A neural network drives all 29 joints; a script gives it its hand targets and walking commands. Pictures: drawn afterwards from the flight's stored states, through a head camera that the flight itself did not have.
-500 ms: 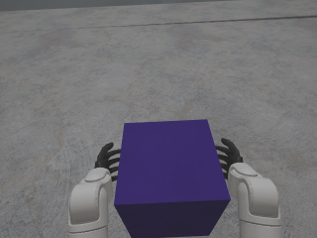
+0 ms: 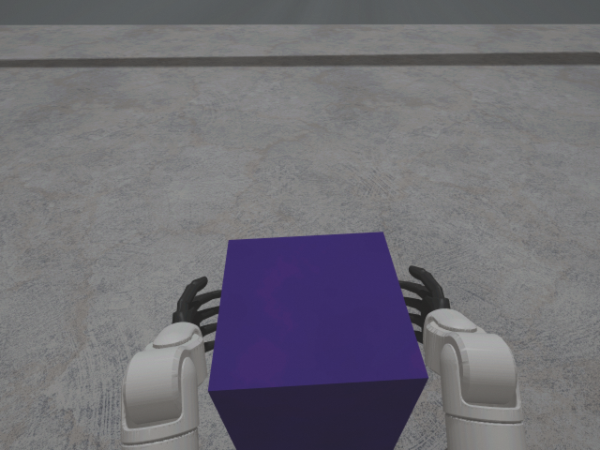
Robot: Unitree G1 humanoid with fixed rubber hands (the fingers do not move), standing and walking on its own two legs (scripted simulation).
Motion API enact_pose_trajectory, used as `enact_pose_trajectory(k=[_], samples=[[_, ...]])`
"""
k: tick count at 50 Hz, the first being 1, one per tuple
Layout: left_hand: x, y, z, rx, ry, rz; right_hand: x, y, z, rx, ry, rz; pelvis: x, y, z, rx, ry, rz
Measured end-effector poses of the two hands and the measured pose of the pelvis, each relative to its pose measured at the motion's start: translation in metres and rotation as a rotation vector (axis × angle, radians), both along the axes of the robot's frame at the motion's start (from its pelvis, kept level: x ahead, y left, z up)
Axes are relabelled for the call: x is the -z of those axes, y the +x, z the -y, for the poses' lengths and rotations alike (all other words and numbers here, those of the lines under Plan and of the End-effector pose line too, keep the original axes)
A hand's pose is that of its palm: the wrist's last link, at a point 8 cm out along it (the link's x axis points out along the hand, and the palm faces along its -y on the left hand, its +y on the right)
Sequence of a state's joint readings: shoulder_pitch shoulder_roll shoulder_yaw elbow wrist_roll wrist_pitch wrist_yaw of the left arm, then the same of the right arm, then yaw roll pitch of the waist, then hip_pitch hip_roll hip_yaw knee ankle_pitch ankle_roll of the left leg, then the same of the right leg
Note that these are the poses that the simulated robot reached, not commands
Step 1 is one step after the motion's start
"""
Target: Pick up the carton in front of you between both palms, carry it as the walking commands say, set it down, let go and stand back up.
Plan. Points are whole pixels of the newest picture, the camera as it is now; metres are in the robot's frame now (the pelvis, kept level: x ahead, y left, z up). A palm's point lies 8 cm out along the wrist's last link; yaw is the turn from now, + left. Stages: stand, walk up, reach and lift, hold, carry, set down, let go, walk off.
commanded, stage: carry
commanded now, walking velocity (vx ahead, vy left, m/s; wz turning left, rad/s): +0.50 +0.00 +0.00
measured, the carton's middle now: (311, 350) +0.28 +0.00 +0.01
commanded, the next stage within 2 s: none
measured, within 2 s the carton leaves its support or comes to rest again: neither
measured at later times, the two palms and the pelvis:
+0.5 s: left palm (233, 180) +0.58 +0.13 +0.10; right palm (391, 177) +0.59 -0.17 +0.09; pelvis +0.32 -0.03 +0.00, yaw +3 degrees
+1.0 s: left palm (235, 114) +0.87 +0.16 +0.09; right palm (356, 108) +0.88 -0.14 +0.10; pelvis +0.60 +0.00 +0.01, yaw +0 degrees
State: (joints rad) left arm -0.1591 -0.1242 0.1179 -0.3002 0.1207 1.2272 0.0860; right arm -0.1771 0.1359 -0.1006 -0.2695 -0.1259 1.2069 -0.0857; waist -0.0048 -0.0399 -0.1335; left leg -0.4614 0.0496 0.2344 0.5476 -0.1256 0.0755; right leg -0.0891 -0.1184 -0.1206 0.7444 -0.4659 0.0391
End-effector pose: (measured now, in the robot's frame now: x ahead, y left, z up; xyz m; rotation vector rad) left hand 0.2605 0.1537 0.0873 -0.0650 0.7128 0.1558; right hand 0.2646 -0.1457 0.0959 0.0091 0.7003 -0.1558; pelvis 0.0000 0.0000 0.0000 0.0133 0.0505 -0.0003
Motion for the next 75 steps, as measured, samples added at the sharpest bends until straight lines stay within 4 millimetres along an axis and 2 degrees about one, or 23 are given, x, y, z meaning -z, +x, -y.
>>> enact_pose_trajectory(k=[3, 8, 13, 17, 20, 24, 28, 33, 38, 42, 45, 48, 51, 54, 64, 69, 75], samples=[[0.007, 0.032, -0.004, 0.017, -0.010, -0.067, 0.007, 0.025, -0.003, 0.027, 0.000, -0.067, -0.011, 0.028, -0.010, 0.014, -0.020, -0.009], [-0.004, 0.088, -0.006, 0.048, -0.004, -0.056, -0.006, 0.074, -0.006, 0.049, -0.003, -0.056, -0.027, 0.079, -0.017, 0.011, -0.041, -0.024], [-0.022, 0.147, -0.008, 0.032, 0.003, 0.008, -0.023, 0.138, -0.007, 0.032, 0.002, 0.006, -0.031, 0.141, -0.015, 0.000, -0.044, -0.027], [-0.031, 0.198, -0.004, 0.007, 0.010, 0.050, -0.029, 0.196, -0.004, 0.009, 0.012, 0.049, -0.025, 0.197, -0.006, -0.007, -0.033, -0.020], [-0.028, 0.241, 0.004, -0.008, 0.021, 0.059, -0.022, 0.243, 0.004, -0.004, 0.025, 0.058, -0.015, 0.244, 0.004, -0.015, -0.021, -0.012], [-0.014, 0.303, 0.019, -0.026, 0.049, 0.049, 0.001, 0.311, 0.019, -0.021, 0.055, 0.048, 0.005, 0.307, 0.022, -0.042, -0.027, 0.005], [-0.001, 0.344, 0.024, -0.052, 0.051, -0.057, 0.016, 0.359, 0.024, -0.040, 0.064, -0.058, -0.007, 0.348, 0.034, -0.063, -0.011, -0.004], [-0.009, 0.393, 0.025, -0.071, 0.056, -0.072, 0.008, 0.415, 0.025, -0.068, 0.058, -0.073, -0.025, 0.402, 0.039, -0.060, 0.012, -0.017], [-0.025, 0.457, 0.025, -0.055, 0.059, -0.019, -0.007, 0.473, 0.024, -0.055, 0.057, -0.019, -0.031, 0.462, 0.034, -0.045, 0.024, -0.020], [-0.032, 0.512, 0.019, -0.030, 0.050, 0.032, -0.016, 0.520, 0.019, -0.026, 0.055, 0.033, -0.026, 0.513, 0.022, -0.040, 0.014, -0.011], [-0.027, 0.554, 0.009, -0.015, 0.036, 0.058, -0.016, 0.558, 0.009, -0.009, 0.044, 0.059, -0.015, 0.554, 0.010, -0.029, -0.002, 0.002], [-0.013, 0.594, -0.002, -0.014, 0.000, 0.053, -0.010, 0.595, -0.002, -0.003, 0.015, 0.052, -0.004, 0.588, -0.001, -0.016, 0.004, 0.007], [0.000, 0.616, -0.006, -0.015, -0.019, -0.010, -0.002, 0.617, -0.006, 0.003, 0.002, -0.010, -0.008, 0.606, -0.005, -0.001, 0.003, 0.001], [0.002, 0.633, -0.007, -0.005, -0.015, -0.042, 0.001, 0.632, -0.007, 0.011, 0.004, -0.043, -0.015, 0.622, -0.008, 0.004, -0.009, -0.006], [-0.024, 0.689, 0.002, 0.000, 0.020, 0.039, -0.016, 0.687, 0.002, 0.010, 0.033, 0.038, -0.014, 0.682, -0.002, -0.002, -0.004, -0.016], [-0.017, 0.703, 0.008, 0.010, 0.029, 0.010, -0.008, 0.699, 0.008, 0.017, 0.037, 0.009, -0.012, 0.698, 0.002, 0.002, -0.007, -0.018], [-0.009, 0.710, 0.013, 0.019, 0.029, -0.004, 0.000, 0.704, 0.014, 0.023, 0.034, -0.004, -0.009, 0.703, 0.006, 0.005, -0.007, -0.019]])
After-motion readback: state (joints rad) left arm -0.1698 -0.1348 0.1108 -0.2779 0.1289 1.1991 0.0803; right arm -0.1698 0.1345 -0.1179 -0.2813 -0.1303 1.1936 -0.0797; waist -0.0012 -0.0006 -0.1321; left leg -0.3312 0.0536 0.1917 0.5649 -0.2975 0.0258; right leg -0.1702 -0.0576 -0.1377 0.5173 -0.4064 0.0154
